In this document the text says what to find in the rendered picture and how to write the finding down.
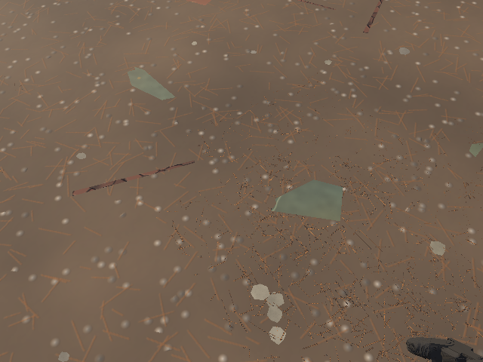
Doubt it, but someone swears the right robot hand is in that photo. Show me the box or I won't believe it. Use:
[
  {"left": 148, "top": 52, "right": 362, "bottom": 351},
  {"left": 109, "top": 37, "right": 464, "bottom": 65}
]
[{"left": 406, "top": 337, "right": 483, "bottom": 362}]

